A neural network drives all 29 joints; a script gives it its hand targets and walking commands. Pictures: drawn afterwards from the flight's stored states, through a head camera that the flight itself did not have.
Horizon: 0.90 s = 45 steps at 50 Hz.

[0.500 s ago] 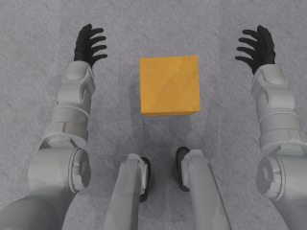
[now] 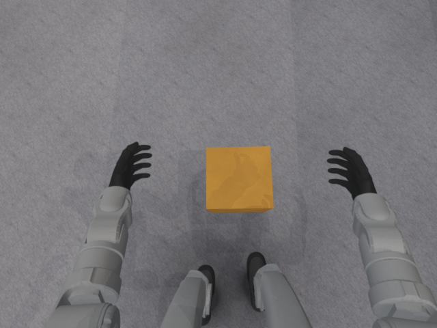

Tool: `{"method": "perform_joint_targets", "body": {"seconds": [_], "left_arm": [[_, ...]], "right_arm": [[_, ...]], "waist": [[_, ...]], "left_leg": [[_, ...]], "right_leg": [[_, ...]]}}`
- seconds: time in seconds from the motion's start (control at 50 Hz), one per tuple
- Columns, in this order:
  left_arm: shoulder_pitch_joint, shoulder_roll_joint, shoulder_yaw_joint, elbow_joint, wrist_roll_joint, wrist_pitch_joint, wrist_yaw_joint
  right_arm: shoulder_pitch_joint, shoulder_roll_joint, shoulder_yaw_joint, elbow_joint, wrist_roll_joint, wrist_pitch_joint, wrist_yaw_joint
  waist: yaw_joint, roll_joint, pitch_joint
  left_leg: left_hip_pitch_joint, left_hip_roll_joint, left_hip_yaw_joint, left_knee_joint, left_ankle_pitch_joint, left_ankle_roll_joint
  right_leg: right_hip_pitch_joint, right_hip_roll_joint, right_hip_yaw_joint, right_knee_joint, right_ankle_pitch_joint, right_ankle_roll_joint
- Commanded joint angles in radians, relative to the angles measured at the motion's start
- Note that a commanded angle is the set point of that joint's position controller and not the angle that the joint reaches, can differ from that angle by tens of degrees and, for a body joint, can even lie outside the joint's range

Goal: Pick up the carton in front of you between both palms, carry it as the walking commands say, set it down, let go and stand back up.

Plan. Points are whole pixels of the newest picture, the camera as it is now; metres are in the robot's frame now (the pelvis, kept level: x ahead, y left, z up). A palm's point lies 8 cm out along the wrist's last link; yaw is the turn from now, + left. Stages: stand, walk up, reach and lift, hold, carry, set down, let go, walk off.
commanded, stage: let go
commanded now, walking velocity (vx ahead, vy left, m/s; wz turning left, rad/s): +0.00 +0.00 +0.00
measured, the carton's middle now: (237, 183) +0.44 -0.02 -0.58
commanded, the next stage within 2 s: stand in 0.90 s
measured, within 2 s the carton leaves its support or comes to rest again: neither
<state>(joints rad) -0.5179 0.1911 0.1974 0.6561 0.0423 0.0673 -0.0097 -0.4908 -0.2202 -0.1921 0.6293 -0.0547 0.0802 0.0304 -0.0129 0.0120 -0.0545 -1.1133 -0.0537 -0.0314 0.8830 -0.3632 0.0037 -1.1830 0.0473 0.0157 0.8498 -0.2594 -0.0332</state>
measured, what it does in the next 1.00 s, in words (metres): rises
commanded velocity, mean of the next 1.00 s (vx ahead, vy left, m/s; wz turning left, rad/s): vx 0.00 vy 0.00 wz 0.00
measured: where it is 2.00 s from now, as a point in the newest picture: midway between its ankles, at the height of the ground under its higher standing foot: (231, 298)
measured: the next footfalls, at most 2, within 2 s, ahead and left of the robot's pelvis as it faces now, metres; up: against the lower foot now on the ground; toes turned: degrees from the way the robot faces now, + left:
none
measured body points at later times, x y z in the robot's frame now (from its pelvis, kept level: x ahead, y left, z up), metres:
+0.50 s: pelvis +0.04 +0.02 +0.07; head +0.10 +0.02 +0.51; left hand +0.23 +0.25 -0.02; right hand +0.21 -0.22 -0.02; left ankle +0.00 +0.11 -0.67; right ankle +0.05 -0.09 -0.67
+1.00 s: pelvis +0.04 +0.01 +0.06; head +0.06 +0.01 +0.51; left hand +0.20 +0.27 -0.03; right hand +0.20 -0.24 -0.02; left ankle +0.00 +0.11 -0.67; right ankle +0.05 -0.09 -0.67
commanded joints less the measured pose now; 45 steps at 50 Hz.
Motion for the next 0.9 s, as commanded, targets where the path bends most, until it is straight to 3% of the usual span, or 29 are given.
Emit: {"method": "perform_joint_targets", "body": {"seconds": [0.0, 0.02, 0.04, 0.08, 0.1, 0.12, 0.14, 0.16, 0.18, 0.2, 0.22, 0.24, 0.26, 0.28, 0.3, 0.34, 0.4, 0.42, 0.52, 0.54, 0.62, 0.66, 0.72, 0.74, 0.76, 0.78, 0.8, 0.86, 0.88], "left_arm": [[0.062, 0.091, -0.017, -0.083, -0.011, -0.051, -0.012], [0.105, 0.105, 0.009, -0.096, 0.000, -0.058, -0.014], [0.153, 0.089, -0.025, -0.079, -0.003, -0.062, -0.015], [0.212, 0.097, -0.005, -0.106, 0.008, -0.081, -0.016], [0.265, 0.078, -0.031, -0.098, 0.002, -0.081, -0.020], [0.291, 0.069, -0.037, -0.162, -0.008, -0.090, -0.021], [0.344, 0.070, -0.053, -0.134, -0.017, -0.098, -0.021], [0.331, 0.097, -0.024, -0.168, -0.001, -0.103, -0.018], [0.404, 0.079, -0.054, -0.164, -0.019, -0.109, -0.018], [0.462, 0.111, -0.037, -0.167, -0.006, -0.111, -0.016], [0.459, 0.073, -0.063, -0.201, -0.011, -0.116, -0.019], [0.531, 0.068, -0.077, -0.158, -0.024, -0.112, -0.024], [0.509, 0.065, -0.091, -0.219, -0.033, -0.116, -0.024], [0.559, 0.082, -0.074, -0.220, -0.031, -0.114, -0.026], [0.546, 0.077, -0.092, -0.219, -0.045, -0.117, -0.027], [0.611, 0.091, -0.096, -0.258, -0.043, -0.112, -0.036], [0.663, 0.086, -0.128, -0.267, -0.053, -0.084, -0.042], [0.642, 0.097, -0.118, -0.282, -0.049, -0.070, -0.046], [0.693, 0.099, -0.129, -0.294, -0.049, -0.010, -0.052], [0.666, 0.111, -0.136, -0.307, -0.042, -0.002, -0.057], [0.671, 0.127, -0.128, -0.311, -0.034, 0.032, -0.056], [0.676, 0.103, -0.142, -0.321, -0.034, 0.050, -0.060], [0.660, 0.113, -0.132, -0.322, -0.024, 0.060, -0.061], [0.674, 0.117, -0.121, -0.326, -0.028, 0.065, -0.058], [0.699, 0.105, -0.142, -0.304, -0.043, 0.065, -0.059], [0.687, 0.132, -0.108, -0.315, -0.019, 0.068, -0.060], [0.680, 0.101, -0.134, -0.317, -0.028, 0.070, -0.059], [0.669, 0.114, -0.122, -0.327, -0.027, 0.067, -0.061], [0.716, 0.126, -0.114, -0.273, -0.052, 0.029, -0.039]], "right_arm": [[0.084, -0.051, 0.022, -0.125, 0.030, -0.052, 0.004], [0.109, -0.063, 0.019, -0.089, 0.027, -0.054, 0.004], [0.168, -0.032, 0.031, -0.100, 0.033, -0.066, 0.005], [0.218, -0.045, 0.041, -0.119, 0.036, -0.075, 0.001], [0.287, -0.064, 0.034, -0.127, 0.022, -0.084, 0.000], [0.317, -0.057, 0.055, -0.147, 0.044, -0.090, 0.002], [0.342, -0.071, 0.048, -0.179, 0.027, -0.099, -0.001], [0.359, -0.065, 0.074, -0.170, 0.050, -0.106, 0.003], [0.424, -0.060, 0.071, -0.194, 0.047, -0.111, 0.006], [0.465, -0.062, 0.086, -0.187, 0.064, -0.110, 0.006], [0.505, -0.064, 0.085, -0.199, 0.057, -0.116, 0.007], [0.558, -0.047, 0.112, -0.188, 0.055, -0.116, 0.007], [0.565, -0.056, 0.093, -0.202, 0.056, -0.120, 0.011], [0.589, -0.071, 0.093, -0.236, 0.052, -0.120, 0.013], [0.585, -0.086, 0.090, -0.243, 0.044, -0.125, 0.015], [0.655, -0.075, 0.109, -0.256, 0.043, -0.114, 0.016], [0.668, -0.068, 0.127, -0.271, 0.056, -0.087, 0.027], [0.669, -0.074, 0.116, -0.295, 0.055, -0.078, 0.031], [0.683, -0.094, 0.115, -0.295, 0.043, -0.019, 0.039], [0.676, -0.088, 0.126, -0.322, 0.041, -0.010, 0.041], [0.674, -0.084, 0.117, -0.314, 0.032, 0.030, 0.040], [0.692, -0.081, 0.129, -0.301, 0.035, 0.044, 0.039], [0.659, -0.124, 0.089, -0.315, 0.013, 0.057, 0.040], [0.677, -0.095, 0.110, -0.311, 0.024, 0.058, 0.042], [0.697, -0.103, 0.115, -0.333, 0.023, 0.061, 0.038], [0.685, -0.101, 0.123, -0.320, 0.039, 0.060, 0.046], [0.697, -0.079, 0.116, -0.299, 0.033, 0.068, 0.048], [0.673, -0.095, 0.116, -0.315, 0.036, 0.069, 0.049], [0.668, -0.103, 0.089, -0.313, 0.036, 0.107, 0.024]], "waist": [[-0.013, -0.047, -0.718], [0.030, -0.040, -0.674], [0.002, -0.030, -0.635], [0.015, -0.011, -0.597], [-0.021, -0.038, -0.584], [0.012, -0.008, -0.586], [-0.012, -0.039, -0.550], [0.018, -0.005, -0.523], [0.000, -0.017, -0.518], [0.029, 0.027, -0.498], [-0.003, 0.011, -0.424], [0.002, -0.021, -0.365], [-0.018, 0.006, -0.351], [0.014, 0.014, -0.329], [-0.019, -0.012, -0.272], [-0.001, 0.007, -0.216], [0.017, 0.017, -0.085], [0.000, 0.010, -0.081], [0.023, 0.032, 0.071], [0.009, 0.021, 0.086], [0.016, 0.001, 0.113], [0.017, 0.032, 0.114], [-0.002, -0.001, 0.154], [0.021, -0.002, 0.134], [0.002, -0.006, 0.138], [0.028, 0.024, 0.139], [0.012, 0.011, 0.161], [0.023, 0.018, 0.167], [0.007, -0.012, 0.092]], "left_leg": [[0.199, 0.010, 0.011, -0.116, 0.338, -0.019], [0.177, 0.009, 0.014, -0.142, 0.332, -0.023], [0.233, 0.010, 0.008, -0.158, 0.348, -0.021], [0.285, 0.017, -0.001, -0.191, 0.351, -0.022], [0.327, 0.017, -0.006, -0.214, 0.346, -0.022], [0.374, 0.015, -0.005, -0.227, 0.383, -0.023], [0.432, 0.025, -0.015, -0.243, 0.405, -0.019], [0.473, 0.023, -0.021, -0.260, 0.424, -0.017], [0.528, 0.029, -0.022, -0.276, 0.464, -0.024], [0.561, 0.025, -0.019, -0.288, 0.491, -0.029], [0.605, 0.028, -0.020, -0.319, 0.431, -0.023], [0.622, 0.026, -0.014, -0.340, 0.397, -0.018], [0.658, 0.034, -0.030, -0.363, 0.403, -0.023], [0.711, 0.037, -0.032, -0.382, 0.421, -0.030], [0.702, 0.036, -0.031, -0.407, 0.410, -0.028], [0.777, 0.035, -0.028, -0.442, 0.361, -0.026], [0.805, 0.039, -0.020, -0.499, 0.299, -0.025], [0.830, 0.035, -0.014, -0.510, 0.247, -0.020], [0.828, 0.042, -0.007, -0.539, 0.205, -0.028], [0.805, 0.046, -0.002, -0.544, 0.153, -0.022], [0.828, 0.055, -0.016, -0.548, 0.154, -0.003], [0.826, 0.053, -0.009, -0.546, 0.149, -0.014], [0.840, 0.059, -0.018, -0.554, 0.127, -0.008], [0.841, 0.046, -0.014, -0.537, 0.183, -0.013], [0.834, 0.054, -0.018, -0.543, 0.166, -0.010], [0.842, 0.038, -0.003, -0.527, 0.144, -0.015], [0.837, 0.052, -0.015, -0.547, 0.155, -0.011], [0.821, 0.048, -0.009, -0.549, 0.127, -0.009], [0.886, 0.043, -0.008, -0.488, 0.260, -0.008]], "right_leg": [[0.858, -0.042, 0.078, -0.033, 0.578, 0.041], [0.865, -0.052, 0.090, -0.054, 0.569, 0.034], [0.868, -0.050, 0.086, -0.077, 0.586, 0.039], [0.902, -0.051, 0.093, -0.106, 0.558, 0.034], [0.927, -0.048, 0.089, -0.121, 0.587, 0.032], [0.960, -0.055, 0.092, -0.143, 0.593, 0.026], [0.943, -0.038, 0.068, -0.154, 0.567, 0.038], [0.933, -0.044, 0.076, -0.192, 0.547, 0.033], [0.964, -0.034, 0.066, -0.194, 0.562, 0.032], [0.976, -0.038, 0.071, -0.218, 0.575, 0.034], [0.959, -0.033, 0.055, -0.253, 0.503, 0.031], [0.980, -0.034, 0.057, -0.279, 0.479, 0.032], [0.973, -0.026, 0.041, -0.282, 0.434, 0.033], [0.992, -0.026, 0.038, -0.315, 0.397, 0.032], [0.992, -0.019, 0.032, -0.333, 0.399, 0.027], [1.053, -0.022, 0.031, -0.369, 0.333, 0.029], [1.082, -0.013, 0.006, -0.405, 0.263, 0.030], [1.093, -0.016, 0.007, -0.420, 0.229, 0.032], [1.136, -0.009, -0.012, -0.449, 0.155, 0.030], [1.171, -0.008, -0.019, -0.445, 0.138, 0.035], [1.191, -0.010, -0.016, -0.429, 0.139, 0.038], [1.214, -0.010, -0.011, -0.429, 0.138, 0.031], [1.219, 0.000, -0.026, -0.421, 0.137, 0.033], [1.225, -0.009, -0.012, -0.427, 0.170, 0.028], [1.235, 0.001, -0.017, -0.418, 0.173, 0.031], [1.229, -0.016, -0.002, -0.430, 0.136, 0.033], [1.224, -0.005, -0.016, -0.420, 0.152, 0.034], [1.245, -0.008, -0.007, -0.419, 0.156, 0.039], [1.211, 0.013, -0.008, -0.400, 0.183, 0.042]]}}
